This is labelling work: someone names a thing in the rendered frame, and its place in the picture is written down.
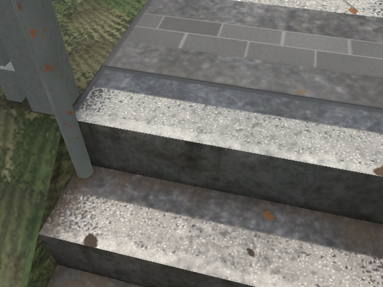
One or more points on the stairs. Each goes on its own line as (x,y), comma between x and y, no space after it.
(164,212)

